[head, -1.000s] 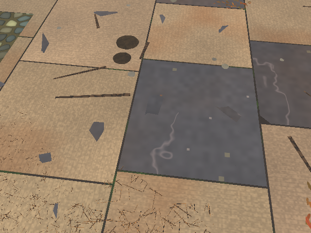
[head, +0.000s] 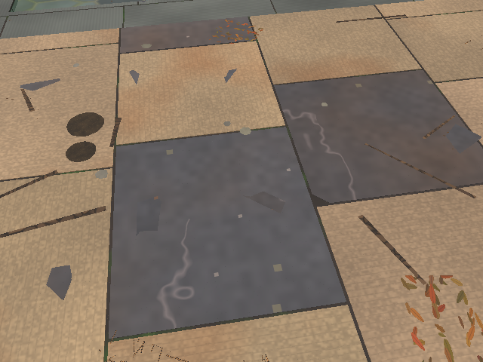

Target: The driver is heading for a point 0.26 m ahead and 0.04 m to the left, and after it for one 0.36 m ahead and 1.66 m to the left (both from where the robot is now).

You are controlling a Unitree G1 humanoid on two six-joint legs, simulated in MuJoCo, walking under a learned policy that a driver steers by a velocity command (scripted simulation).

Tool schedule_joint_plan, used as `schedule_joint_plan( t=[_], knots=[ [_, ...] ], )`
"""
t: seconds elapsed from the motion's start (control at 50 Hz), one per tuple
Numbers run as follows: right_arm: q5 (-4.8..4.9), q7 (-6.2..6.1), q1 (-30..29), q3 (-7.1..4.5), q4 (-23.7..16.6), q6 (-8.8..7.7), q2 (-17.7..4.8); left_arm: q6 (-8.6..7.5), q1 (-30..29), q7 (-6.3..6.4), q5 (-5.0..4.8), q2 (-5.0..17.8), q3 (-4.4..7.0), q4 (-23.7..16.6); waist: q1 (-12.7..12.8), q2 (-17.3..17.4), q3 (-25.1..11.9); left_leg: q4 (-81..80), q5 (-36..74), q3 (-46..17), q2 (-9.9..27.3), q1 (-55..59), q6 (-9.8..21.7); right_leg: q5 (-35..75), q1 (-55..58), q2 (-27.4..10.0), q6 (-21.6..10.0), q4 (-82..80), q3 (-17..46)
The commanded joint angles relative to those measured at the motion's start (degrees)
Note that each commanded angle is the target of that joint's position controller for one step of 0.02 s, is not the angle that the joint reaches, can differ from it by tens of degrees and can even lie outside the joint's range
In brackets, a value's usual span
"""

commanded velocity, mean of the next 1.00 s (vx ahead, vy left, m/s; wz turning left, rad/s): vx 0.09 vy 0.00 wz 0.41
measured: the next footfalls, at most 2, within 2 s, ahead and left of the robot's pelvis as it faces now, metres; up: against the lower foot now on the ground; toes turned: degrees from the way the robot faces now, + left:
left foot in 0.42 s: +0.24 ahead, +0.11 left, +0.00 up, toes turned +10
right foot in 0.88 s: +0.29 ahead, -0.10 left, +0.00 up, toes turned +30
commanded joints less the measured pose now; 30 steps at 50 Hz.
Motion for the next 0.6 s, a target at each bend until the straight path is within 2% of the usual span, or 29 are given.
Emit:
schedule_joint_plan(
  t=[0.02,0.04,0.06,0.08,0.1,0.12,0.14,0.16,0.18,0.22,0.26,0.28,0.34,0.38,0.4,0.42,0.44,0.46,0.48,0.5,0.52,0.54,0.56,0.58,0.6],
  knots=[
    [0.5,0.19,-4.35,-2.09,-3.55,-1.14,-10.28,-2.71,0.52,-0.48,-0.31,3.77,1.05,-2.03,2.27,7.54,5.93,-18.09,-18.44,-19.62,13.9,-6.45,9.9,0.88,-0.38,-1.2,-2.14,-4.63,-1.57],
    [0.62,0.46,-7.8,-1.67,-4.86,-1.07,-8.72,-2.88,5.46,-0.52,-0.36,4.52,1.49,0.12,4.66,5.43,5.2,-13.3,-13.75,-13.56,9.94,-11.69,7.28,2.15,7.51,-2.01,-3.02,-9.59,0.56],
    [0.66,0.62,-10.86,-0.64,-6.78,-1.54,-5.12,-3.23,11.05,-0.31,-0.41,7.75,2.43,2.07,6.15,-3.51,4.78,-0.26,-6.75,-3.91,2.96,-18.2,3.11,-4.04,12.71,-7.84,-5.88,-16.45,12.77],
    [0.54,0.59,-11.73,-0.39,-8.64,-2.64,-4.2,-3.59,13.75,-0.59,-0.18,13.41,3.77,2.59,5.85,-16.01,4.65,14.6,-4.25,2.53,-2.64,-27.24,0.09,3.19,19.71,-17.7,-10.5,-22.74,29.72],
    [0.37,0.54,-11.71,-1.1,-8.28,-3.11,-7.09,-4.12,13.34,-0.64,1.36,10.53,2.81,1.9,6.01,-13.67,4.78,25.57,-14.6,-1.93,-1.91,-33.74,-0.15,21.96,22.34,-22.17,-13.14,-21.26,33.13],
    [0.92,0.84,-8.05,-1.43,-6.65,-3.09,-7.33,-4.53,12.21,-0.53,2.17,7.78,1.99,1.49,3.91,-8.85,3.21,32.16,-14.39,-6.2,-1.0,-34.34,0.72,38.46,23.84,-22.08,-12.27,-17.17,26.97],
    [1.28,1.0,-5.36,-1.34,-5.2,-2.71,-6.34,-4.58,10.58,-0.43,2.09,7.3,1.88,0.78,2.41,-6.47,0.7,33.97,-11.36,-7.82,-0.67,-34.04,1.46,47.01,24.78,-20.8,-10.22,-15.34,20.65],
    [1.34,1.16,-5.53,-1.45,-4.93,-2.23,-6.02,-4.26,8.62,-0.22,1.42,6.85,1.63,0.2,1.84,-5.3,0.67,32.13,-7.3,-8.11,0.06,-34.33,1.85,50.54,24.65,-19.43,-7.92,-15.38,15.3],
    [1.28,1.39,-6.7,-1.63,-5.27,-1.66,-5.81,-3.75,6.6,0.19,1.25,5.84,1.13,-0.54,1.35,-5.71,0.86,29.01,-3.28,-7.21,0.79,-32.6,1.67,50.71,22.84,-17.84,-5.86,-16.68,10.88],
    [0.66,2.11,-9.14,-1.07,-6.81,-0.58,-3.56,-2.71,4.97,1.12,1.51,5.94,0.92,-1.13,1.0,-6.5,1.46,22.0,3.29,-3.11,0.33,-27.78,-0.16,51.8,17.86,-15.04,-4.65,-18.53,4.42],
    [0.1,2.78,-11.59,-0.26,-8.69,0.09,-1.66,-1.83,3.59,2.22,1.58,7.63,1.15,-1.67,1.14,-6.53,1.5,13.04,9.31,0.8,0.23,-20.93,-1.39,51.48,12.58,-12.83,-4.04,-19.14,-1.34],
    [0.01,3.04,-12.71,-0.06,-9.61,0.31,-1.54,-1.52,4.02,2.58,1.45,8.76,1.42,-1.62,1.66,-6.89,1.05,9.56,11.4,2.3,-0.13,-17.82,-1.42,51.31,11.09,-12.66,-3.9,-18.96,-2.79],
    [0.1,3.81,-12.01,-0.84,-11.2,1.01,-4.54,-0.98,3.52,2.95,0.76,10.32,1.97,-1.75,0.9,-8.39,-0.43,5.39,12.39,3.63,-0.9,-12.51,0.08,52.67,10.46,-14.26,-3.71,-15.63,-4.02],
    [-0.16,4.17,-8.18,-1.94,-11.02,1.19,-6.9,-0.9,0.8,3.21,0.02,10.66,2.29,-2.87,-1.66,-8.05,-1.85,2.45,11.63,4.37,-2.31,-8.02,2.31,56.65,10.26,-14.58,-2.68,-9.37,-4.72],
    [-0.33,4.16,-3.63,-2.91,-9.92,1.17,-8.33,-0.7,-0.34,3.3,-0.13,10.53,2.35,-3.5,-4.03,-6.45,-3.83,-1.17,14.29,4.99,-3.79,-2.46,3.73,56.1,9.18,-13.22,-1.43,-2.76,-5.94],
    [-0.59,3.49,0.66,-4.16,-9.26,1.27,-10.74,-0.74,0.9,3.12,0.39,10.25,2.32,-3.71,-5.79,-3.04,-5.95,-4.81,21.34,2.15,-3.53,5.33,5.74,48.93,4.61,-10.37,1.24,7.0,-7.33],
    [-0.97,1.98,4.09,-5.35,-9.91,1.51,-16.05,-1.06,1.79,2.58,2.82,7.08,1.27,-5.52,-5.35,10.09,-10.54,-4.81,44.74,-16.25,9.86,17.18,11.61,14.39,-8.49,-4.71,5.34,26.91,-8.76],
    [-2.29,2.09,2.76,-4.82,-11.74,1.42,-17.74,-1.36,5.94,1.76,2.26,4.15,0.41,-7.09,-1.91,14.95,-20.3,-10.82,40.12,-41.31,22.24,24.58,24.85,-18.2,-19.26,4.84,6.75,42.41,-0.03],
    [-1.81,2.34,0.3,-3.98,-12.92,1.18,-14.25,-1.37,3.58,0.99,0.57,7.6,1.19,-6.96,-3.18,7.74,-17.14,-14.26,25.48,-37.88,20.15,19.0,23.11,-14.39,-22.44,1.07,6.09,44.92,5.62],
    [-1.01,2.09,-4.04,-3.29,-13.9,0.86,-11.35,-1.07,0.06,1.04,-0.45,8.57,1.51,-7.82,-2.39,5.09,-9.41,-15.77,16.15,-30.95,16.77,11.89,19.46,-9.75,-24.51,-0.86,5.28,42.65,4.57],
    [-0.5,1.87,-6.98,-2.87,-14.44,0.87,-9.92,-0.38,-0.93,1.9,0.13,8.51,1.83,-7.34,-0.81,0.08,-4.71,-17.12,9.67,-26.3,13.47,4.4,15.69,-5.75,-23.47,-3.03,5.37,37.53,4.1],
    [-0.51,1.56,-8.45,-2.77,-14.9,1.01,-9.51,0.4,-1.73,2.83,1.26,9.62,2.42,-7.81,-0.05,0.62,-3.04,-17.68,6.27,-23.75,11.21,-1.06,13.78,-2.72,-20.78,-4.2,5.48,32.6,4.26],
    [-1.16,1.3,-8.8,-2.9,-15.23,1.27,-9.96,0.89,-1.54,3.03,1.87,9.5,2.54,-8.19,0.67,2.19,-2.86,-18.3,5.22,-22.01,9.03,-5.35,13.13,-0.42,-17.16,-3.94,5.6,30.4,3.82],
    [-1.69,1.01,-8.58,-3.09,-15.45,1.37,-10.43,0.99,-0.99,3.1,2.13,8.49,2.41,-8.47,0.95,3.77,-3.34,-18.41,6.77,-21.0,7.85,-7.03,13.25,1.04,-15.59,-3.23,5.89,28.35,3.33],
    [-1.83,0.7,-7.99,-3.29,-15.58,1.44,-10.83,0.93,-0.62,3.17,2.12,7.51,2.17,-8.73,1.03,4.74,-3.98,-18.17,8.7,-20.19,7.24,-7.36,13.48,1.62,-15.06,-2.8,6.29,25.51,3.14]
  ],
)
Over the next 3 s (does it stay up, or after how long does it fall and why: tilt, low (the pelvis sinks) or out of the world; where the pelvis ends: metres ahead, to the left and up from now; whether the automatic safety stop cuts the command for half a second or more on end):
stays up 0.22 0.45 0.01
